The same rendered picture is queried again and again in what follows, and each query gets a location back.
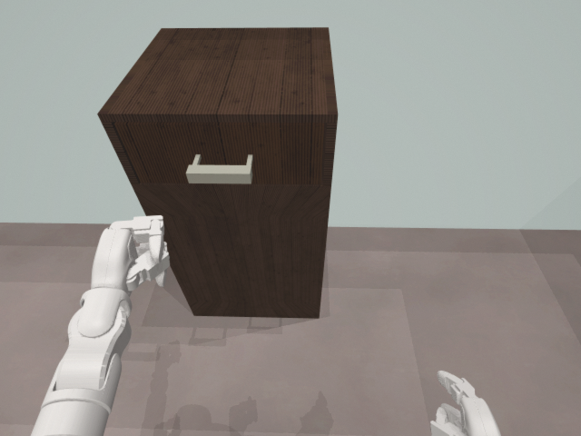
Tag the drawer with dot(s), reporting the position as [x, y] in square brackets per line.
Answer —
[283, 153]

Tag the handle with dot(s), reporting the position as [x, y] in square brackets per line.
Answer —
[219, 173]

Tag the cabinet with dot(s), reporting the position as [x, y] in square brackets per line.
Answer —
[237, 249]

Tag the left robot forearm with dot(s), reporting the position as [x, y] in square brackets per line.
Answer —
[81, 394]

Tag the left robot hand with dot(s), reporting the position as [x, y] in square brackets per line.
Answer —
[116, 253]

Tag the right robot hand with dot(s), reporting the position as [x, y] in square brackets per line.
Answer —
[474, 418]

